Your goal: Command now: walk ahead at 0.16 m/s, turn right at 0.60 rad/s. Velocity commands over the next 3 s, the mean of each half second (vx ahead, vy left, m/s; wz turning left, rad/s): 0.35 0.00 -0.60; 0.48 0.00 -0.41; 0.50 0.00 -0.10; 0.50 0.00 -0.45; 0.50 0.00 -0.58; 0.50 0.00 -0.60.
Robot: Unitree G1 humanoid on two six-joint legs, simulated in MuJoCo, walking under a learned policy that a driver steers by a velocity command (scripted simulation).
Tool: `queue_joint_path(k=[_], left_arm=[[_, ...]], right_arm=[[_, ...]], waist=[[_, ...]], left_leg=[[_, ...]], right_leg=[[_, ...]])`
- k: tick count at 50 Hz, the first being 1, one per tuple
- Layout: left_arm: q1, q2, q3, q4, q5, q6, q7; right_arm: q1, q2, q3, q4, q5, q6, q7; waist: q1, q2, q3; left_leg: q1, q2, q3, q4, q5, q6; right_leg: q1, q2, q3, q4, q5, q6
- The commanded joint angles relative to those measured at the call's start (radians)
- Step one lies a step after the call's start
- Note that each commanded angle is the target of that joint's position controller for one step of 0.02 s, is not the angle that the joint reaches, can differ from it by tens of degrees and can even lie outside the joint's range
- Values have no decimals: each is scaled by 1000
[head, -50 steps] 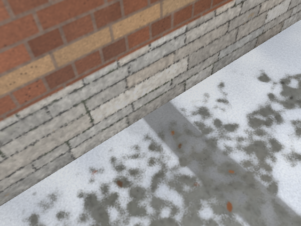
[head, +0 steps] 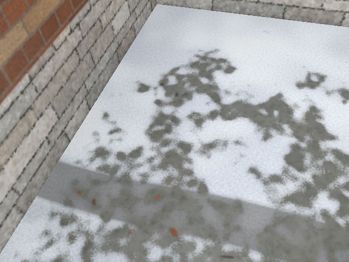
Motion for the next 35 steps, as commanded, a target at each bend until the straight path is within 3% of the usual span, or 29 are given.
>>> queue_joint_path(k=[1, 4, 8, 13, 15, 17, 18, 19, 20, 21, 22, 23, 24, 27, 31, 33, 35], left_arm=[[29, 152, 37, -52, 0, -31, 15], [52, 154, 36, -43, 12, -49, 25], [84, 184, 45, -14, 1, -56, 30], [109, 193, 48, 10, -12, -51, 21], [103, 183, 45, 15, -10, -48, 17], [85, 143, 33, 14, -11, -44, 16], [81, 96, 19, 12, -7, -45, 17], [87, 21, -4, -6, 0, -48, 16], [103, 47, -1, -57, -28, -58, 24], [119, 131, 20, -28, -32, -59, 26], [82, 153, 29, -15, -23, -56, 23], [79, 140, 29, -2, -15, -53, 22], [57, 127, 30, -6, -11, -53, 17], [23, 72, 18, -18, -14, -51, 1], [-47, 40, 4, -47, -8, -54, -10], [-98, 25, -4, -56, -7, -60, -24], [-189, 0, -14, -83, -8, -70, -38]], right_arm=[[-72, -109, -33, -95, 0, -38, 6], [-80, -87, -27, -83, 1, -69, 14], [-129, -56, -14, -87, 5, -92, 25], [-163, -61, -10, -103, 20, -117, 40], [-134, -79, -16, -101, 26, -128, 41], [-40, -85, -26, -77, 23, -138, 36], [50, -106, -36, -60, 15, -141, 27], [175, -168, -49, -47, -6, -141, 16], [249, -235, -67, -15, -20, -133, 28], [184, -160, -47, -31, -2, -129, 32], [152, -107, -32, -40, 5, -124, 25], [120, -79, -22, -48, 0, -120, 20], [105, -56, -14, -42, -4, -117, 16], [114, -50, -9, -26, -9, -123, 8], [131, -77, -14, 3, -9, -118, 6], [128, -92, -14, 13, -4, -112, 4], [181, -104, -17, 52, 13, -113, -2]], waist=[[29, -201, -54], [33, -181, -52], [54, -191, -32], [68, -181, -20], [48, -188, -26], [-13, -182, -48], [-57, -159, -90], [-96, 14, -187], [-73, 239, -204], [-55, 154, -104], [-56, 117, -29], [-42, 74, -15], [-37, 69, 9], [-37, 78, 8], [-46, 41, 18], [-59, 34, 29], [-91, 12, 58]], left_leg=[[-236, 12, -66, 10, 158, 11], [-214, -10, -62, -149, 256, 4], [-130, -41, -68, -372, 303, -17], [-2, -64, -81, -510, 280, -6], [83, -69, -81, -545, 271, 12], [255, -67, -63, -630, 308, 40], [410, -9, -103, -646, 295, 69], [635, 179, -329, -703, 124, 142], [701, 349, -731, -823, -195, 262], [627, 354, -717, -850, -287, 261], [566, 305, -585, -845, -196, 229], [524, 261, -475, -852, -74, 206], [486, 237, -390, -862, 52, 200], [428, 190, -201, -898, 273, 197], [442, 190, -61, -914, 475, 214], [431, 175, 16, -916, 518, 201], [421, 180, 56, -936, 512, 197]], right_leg=[[190, -239, 403, -326, -265, -176], [208, -218, 374, -342, -178, -171], [165, -191, 352, -321, -120, -165], [93, -189, 426, -276, -149, -168], [74, -184, 465, -248, -149, -157], [18, -136, 458, -168, -134, -121], [-62, -92, 414, -57, -148, -82], [-226, 7, 274, 237, -245, -18], [-457, 66, 179, 501, -357, 14], [-532, -13, 180, 620, -287, 30], [-550, -41, 159, 658, -202, 37], [-527, -61, 140, 662, -132, 45], [-520, -85, 134, 648, -78, 52], [-493, -114, 85, 637, 27, 67], [-514, -122, 59, 476, 147, 91], [-464, -120, 19, 342, 236, 85], [-400, -99, -27, 214, 274, 67]])
Next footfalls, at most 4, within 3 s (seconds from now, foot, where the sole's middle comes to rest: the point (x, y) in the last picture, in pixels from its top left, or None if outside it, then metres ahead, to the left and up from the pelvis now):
0.36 left None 0.23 0.12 -0.77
0.84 right None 0.43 -0.24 -0.77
1.40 left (239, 170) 0.83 -0.20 -0.77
1.94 right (316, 148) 0.93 -0.55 -0.77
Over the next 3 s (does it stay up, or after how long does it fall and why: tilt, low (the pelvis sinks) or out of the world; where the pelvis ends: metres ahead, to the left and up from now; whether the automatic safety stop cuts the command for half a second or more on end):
stays up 1.15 -0.85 -0.02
